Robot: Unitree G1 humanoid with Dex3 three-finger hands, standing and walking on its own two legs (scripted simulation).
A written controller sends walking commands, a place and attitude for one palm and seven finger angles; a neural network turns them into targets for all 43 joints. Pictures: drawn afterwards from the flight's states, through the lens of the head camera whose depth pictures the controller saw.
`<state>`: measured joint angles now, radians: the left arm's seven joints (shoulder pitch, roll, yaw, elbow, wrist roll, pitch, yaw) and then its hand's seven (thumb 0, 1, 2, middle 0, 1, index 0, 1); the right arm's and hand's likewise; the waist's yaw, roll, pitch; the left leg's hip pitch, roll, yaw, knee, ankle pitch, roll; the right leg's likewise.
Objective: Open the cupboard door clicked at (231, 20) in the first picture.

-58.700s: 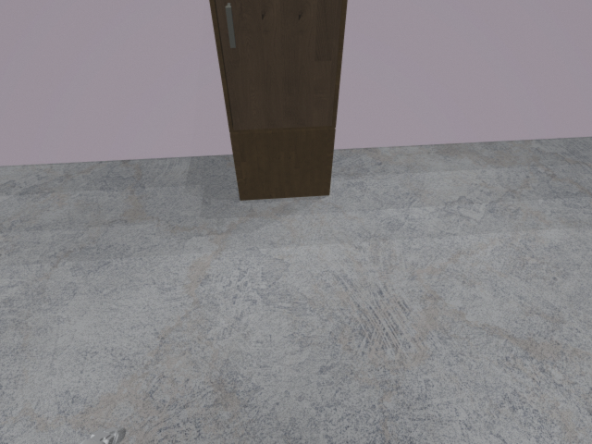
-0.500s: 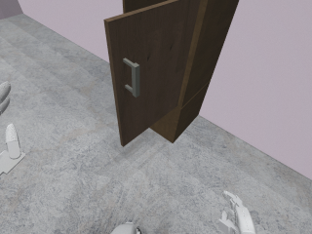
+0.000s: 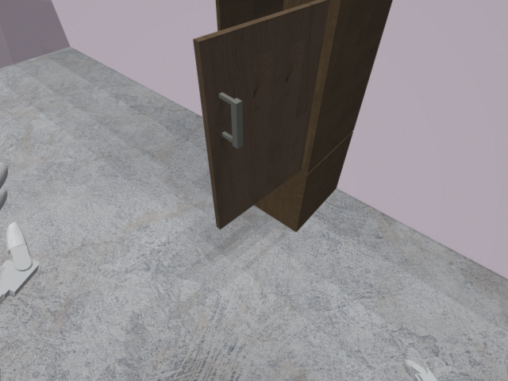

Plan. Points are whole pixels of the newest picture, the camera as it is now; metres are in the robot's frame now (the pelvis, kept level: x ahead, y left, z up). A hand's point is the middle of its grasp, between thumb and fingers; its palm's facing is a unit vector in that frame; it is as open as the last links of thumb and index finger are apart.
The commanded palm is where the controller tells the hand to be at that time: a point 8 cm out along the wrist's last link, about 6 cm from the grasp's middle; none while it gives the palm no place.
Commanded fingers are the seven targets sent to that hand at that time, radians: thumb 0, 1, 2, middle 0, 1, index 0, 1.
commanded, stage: stop stepping back and stand still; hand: left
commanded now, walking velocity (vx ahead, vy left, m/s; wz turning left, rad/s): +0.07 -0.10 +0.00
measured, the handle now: (231, 121) +0.65 +0.09 +0.07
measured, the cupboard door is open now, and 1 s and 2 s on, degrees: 84 84 84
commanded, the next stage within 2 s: let the arm hang, fingers relaxed in 0.18 s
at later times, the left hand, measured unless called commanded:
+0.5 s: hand out of the picture +0.12 +0.20 -0.13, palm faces +0.03 -0.95 -0.30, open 7.4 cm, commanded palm none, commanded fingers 0.00 0.90 0.90 -0.20 -0.30 -0.20 -0.30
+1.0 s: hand out of the picture -0.01 +0.21 -0.15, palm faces +0.08 -0.96 -0.28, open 7.3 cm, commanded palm none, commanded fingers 0.00 0.90 0.90 -0.20 -0.30 -0.20 -0.30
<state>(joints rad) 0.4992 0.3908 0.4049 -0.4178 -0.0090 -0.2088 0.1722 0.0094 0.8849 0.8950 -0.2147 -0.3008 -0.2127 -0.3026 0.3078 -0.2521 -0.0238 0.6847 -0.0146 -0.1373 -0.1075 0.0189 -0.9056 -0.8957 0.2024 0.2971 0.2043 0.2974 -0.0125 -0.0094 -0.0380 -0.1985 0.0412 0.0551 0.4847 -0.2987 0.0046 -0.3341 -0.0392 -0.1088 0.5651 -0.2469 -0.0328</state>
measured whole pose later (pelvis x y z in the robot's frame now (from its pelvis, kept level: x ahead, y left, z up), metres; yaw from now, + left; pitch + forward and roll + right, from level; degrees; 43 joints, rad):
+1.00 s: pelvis -0.03 +0.00 +0.01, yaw +3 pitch -2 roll +0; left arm 0.22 0.22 0.02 1.11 0.01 0.01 0.01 0.00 0.91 0.90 -0.20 -0.30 -0.20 -0.30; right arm 0.26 -0.20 0.00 1.09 -0.02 0.01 -0.01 0.01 -0.91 -0.90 0.20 0.30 0.20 0.30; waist 0.00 0.04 0.04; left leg -0.14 0.00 0.03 0.41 -0.24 0.01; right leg -0.22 0.00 -0.08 0.39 -0.14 -0.03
